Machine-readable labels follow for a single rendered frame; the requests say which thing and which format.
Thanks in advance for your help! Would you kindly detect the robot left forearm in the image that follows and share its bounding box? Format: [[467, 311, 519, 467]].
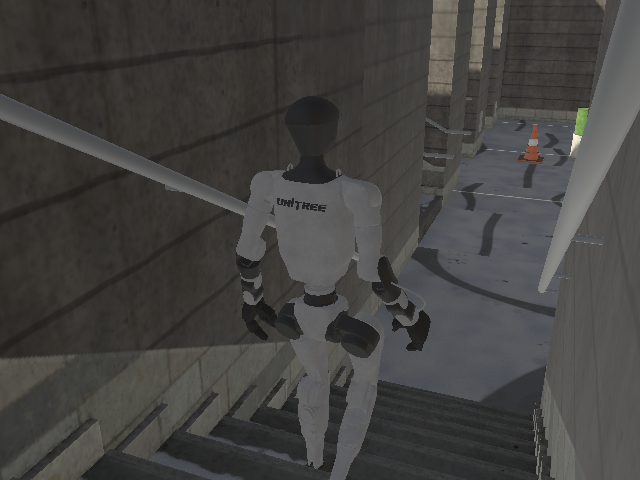
[[236, 238, 264, 305]]

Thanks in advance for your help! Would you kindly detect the robot right hand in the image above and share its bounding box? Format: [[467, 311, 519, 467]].
[[392, 310, 431, 351]]

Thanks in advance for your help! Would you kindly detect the left robot shin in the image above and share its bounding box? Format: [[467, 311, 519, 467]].
[[297, 376, 329, 469]]

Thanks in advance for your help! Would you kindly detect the right robot shin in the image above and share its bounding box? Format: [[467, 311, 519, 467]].
[[329, 385, 377, 480]]

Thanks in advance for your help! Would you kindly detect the left robot upper arm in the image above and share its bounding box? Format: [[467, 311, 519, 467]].
[[236, 170, 285, 261]]

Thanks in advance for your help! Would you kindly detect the robot shin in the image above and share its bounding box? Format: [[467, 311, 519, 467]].
[[329, 385, 377, 480], [297, 376, 329, 469]]

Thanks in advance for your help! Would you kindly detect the right robot upper arm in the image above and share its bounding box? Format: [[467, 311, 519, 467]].
[[342, 178, 386, 282]]

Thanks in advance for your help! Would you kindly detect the robot right forearm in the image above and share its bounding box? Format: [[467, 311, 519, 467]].
[[372, 256, 419, 326]]

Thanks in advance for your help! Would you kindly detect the robot left hand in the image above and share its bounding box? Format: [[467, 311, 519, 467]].
[[241, 297, 277, 341]]

